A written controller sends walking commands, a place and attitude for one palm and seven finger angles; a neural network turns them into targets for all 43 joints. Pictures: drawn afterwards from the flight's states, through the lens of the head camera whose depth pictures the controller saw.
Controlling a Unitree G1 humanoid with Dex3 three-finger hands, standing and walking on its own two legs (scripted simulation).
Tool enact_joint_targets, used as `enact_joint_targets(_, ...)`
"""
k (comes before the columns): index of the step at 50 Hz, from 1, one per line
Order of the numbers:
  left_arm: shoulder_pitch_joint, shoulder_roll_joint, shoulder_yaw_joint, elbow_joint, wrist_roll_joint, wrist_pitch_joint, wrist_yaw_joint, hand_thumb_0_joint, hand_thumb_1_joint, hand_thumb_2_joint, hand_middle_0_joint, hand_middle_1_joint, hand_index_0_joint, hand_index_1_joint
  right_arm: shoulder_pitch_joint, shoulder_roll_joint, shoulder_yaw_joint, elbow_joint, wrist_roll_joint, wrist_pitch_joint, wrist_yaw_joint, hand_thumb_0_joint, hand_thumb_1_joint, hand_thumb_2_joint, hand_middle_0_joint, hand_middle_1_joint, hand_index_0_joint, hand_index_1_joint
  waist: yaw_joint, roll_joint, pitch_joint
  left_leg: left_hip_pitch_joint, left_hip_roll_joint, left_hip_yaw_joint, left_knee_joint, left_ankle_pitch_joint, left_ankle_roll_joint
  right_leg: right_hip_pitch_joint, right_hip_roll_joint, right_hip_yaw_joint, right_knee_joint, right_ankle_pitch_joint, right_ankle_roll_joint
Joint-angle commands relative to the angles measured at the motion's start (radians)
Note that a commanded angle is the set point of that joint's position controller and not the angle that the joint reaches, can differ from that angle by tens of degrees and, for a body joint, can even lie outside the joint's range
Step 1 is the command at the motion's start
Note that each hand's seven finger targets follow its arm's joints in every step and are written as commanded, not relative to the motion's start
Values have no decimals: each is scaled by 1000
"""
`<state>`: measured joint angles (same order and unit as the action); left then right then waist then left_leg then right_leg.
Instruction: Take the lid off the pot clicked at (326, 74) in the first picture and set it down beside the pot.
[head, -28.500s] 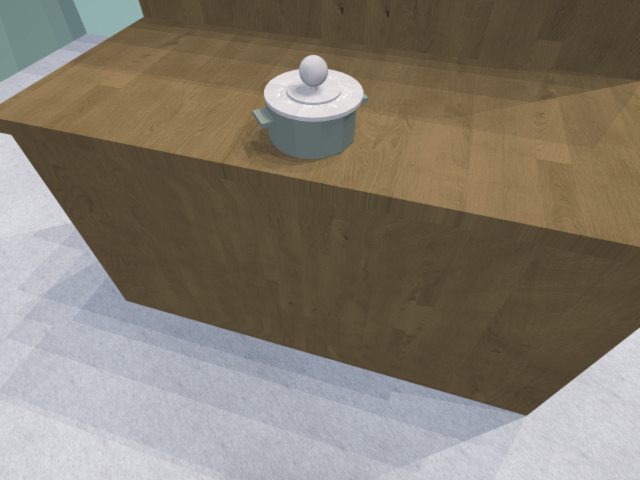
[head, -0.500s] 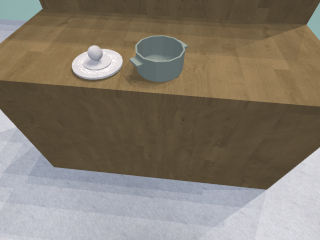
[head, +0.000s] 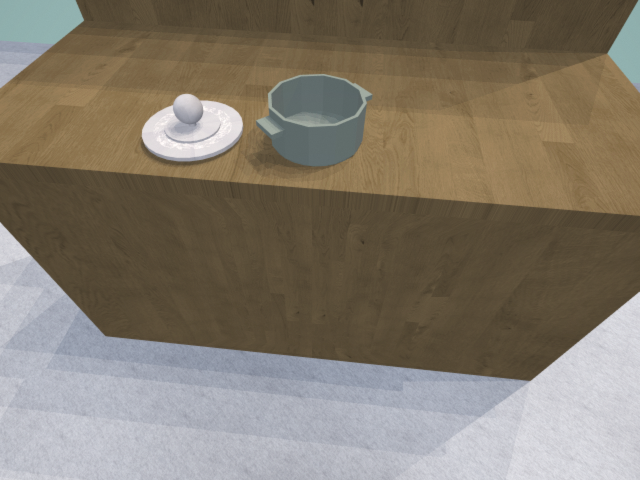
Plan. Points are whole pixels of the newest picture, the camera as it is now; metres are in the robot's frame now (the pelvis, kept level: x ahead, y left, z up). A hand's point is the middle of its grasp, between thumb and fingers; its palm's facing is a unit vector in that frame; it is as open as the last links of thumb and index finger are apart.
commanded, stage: let the arm hang, fingers relaxed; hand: left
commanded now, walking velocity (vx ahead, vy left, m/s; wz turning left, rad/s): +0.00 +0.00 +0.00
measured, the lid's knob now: (188, 109) +0.70 +0.28 +0.08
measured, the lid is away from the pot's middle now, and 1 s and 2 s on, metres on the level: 0.24 0.24 0.24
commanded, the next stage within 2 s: look to check the result in 0.74 s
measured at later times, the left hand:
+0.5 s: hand out of the picture -0.01 +0.17 -0.18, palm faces +0.02 -0.98 -0.19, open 7.3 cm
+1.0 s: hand out of the picture -0.01 +0.17 -0.18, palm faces +0.02 -0.98 -0.19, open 7.3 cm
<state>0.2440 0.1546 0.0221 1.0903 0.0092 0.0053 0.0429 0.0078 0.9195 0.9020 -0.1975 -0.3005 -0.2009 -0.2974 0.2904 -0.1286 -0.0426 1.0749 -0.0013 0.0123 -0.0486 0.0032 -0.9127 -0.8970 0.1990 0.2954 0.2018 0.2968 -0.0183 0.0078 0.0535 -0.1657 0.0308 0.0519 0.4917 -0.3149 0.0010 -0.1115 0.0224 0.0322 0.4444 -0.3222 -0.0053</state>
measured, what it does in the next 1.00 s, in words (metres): stands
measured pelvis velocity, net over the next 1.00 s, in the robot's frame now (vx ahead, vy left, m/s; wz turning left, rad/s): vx -0.01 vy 0.00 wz -0.01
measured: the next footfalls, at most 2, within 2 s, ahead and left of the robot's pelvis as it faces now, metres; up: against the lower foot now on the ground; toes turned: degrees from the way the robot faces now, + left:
none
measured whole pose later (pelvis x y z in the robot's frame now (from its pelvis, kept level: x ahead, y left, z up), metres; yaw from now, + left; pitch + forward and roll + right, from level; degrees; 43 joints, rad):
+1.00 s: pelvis -0.01 +0.00 +0.00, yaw -1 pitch -1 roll -1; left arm 0.27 0.13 0.02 1.12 0.01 0.00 0.05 0.01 0.92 0.90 -0.20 -0.30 -0.20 -0.30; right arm 0.30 -0.11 -0.04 1.10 0.00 0.01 -0.05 0.00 -0.91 -0.90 0.20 0.30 0.20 0.30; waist -0.02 0.00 0.06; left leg -0.18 0.03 0.06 0.48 -0.29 0.01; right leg -0.13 0.02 0.04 0.44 -0.30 0.00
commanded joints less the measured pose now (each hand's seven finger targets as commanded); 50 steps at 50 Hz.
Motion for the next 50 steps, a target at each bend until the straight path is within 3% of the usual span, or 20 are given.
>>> enact_joint_targets(1, 57, 90, 18, -29, -2, -11, 4, 0, 900, 900, -200, -300, -200, -300, 72, -87, -18, -28, -1, -8, -2, 0, -900, -900, 200, 300, 200, 300, 1, -7, 13, 50, 86, -58, -62, 294, 45, -78, -89, 37, -65, 309, -31)
enact_joint_targets(24, 92, 64, 16, 5, -3, -15, 5, 0, 900, 900, -200, -300, -200, -300, 90, -69, -14, -8, 0, -13, -4, 0, -900, -900, 200, 300, 200, 300, 3, -2, 8, 49, 86, -60, -72, 287, 47, -84, -87, 43, -65, 304, -30)
enact_joint_targets(25, 90, 65, 15, 1, 0, -15, 7, 0, 900, 900, -200, -300, -200, -300, 88, -68, -17, -9, 2, -12, -3, 0, -900, -900, 200, 300, 200, 300, 3, 7, 33, 40, 84, -59, -74, 273, 44, -102, -83, 46, -66, 286, -29)
enact_joint_targets(29, 92, 64, 17, 6, -2, -17, 6, 0, 900, 900, -200, -300, -200, -300, 92, -66, -15, -6, 1, -14, -4, 0, -900, -900, 200, 300, 200, 300, 3, -6, -3, 50, 85, -58, -70, 290, 45, -77, -87, 47, -63, 316, -29)
enact_joint_targets(30, 93, 63, 16, 4, -1, -16, 7, 0, 900, 900, -200, -300, -200, -300, 87, -66, -17, -8, 2, -12, -4, 0, -900, -900, 200, 300, 200, 300, 3, -11, 20, 45, 83, -60, -71, 275, 44, -98, -86, 50, -64, 299, -29)
enact_joint_targets(50, 94, 61, 14, 5, 0, -15, 6, 0, 900, 900, -200, -300, -200, -300, 88, -68, -16, -4, 2, -12, -2, 0, -900, -900, 200, 300, 200, 300, 2, -4, 31, 34, 85, -66, -88, 236, 44, -110, -82, 49, -71, 246, -27)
